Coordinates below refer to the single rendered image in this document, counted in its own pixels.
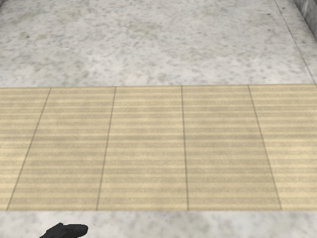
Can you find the left robot hand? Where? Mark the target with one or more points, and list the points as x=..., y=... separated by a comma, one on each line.
x=66, y=231

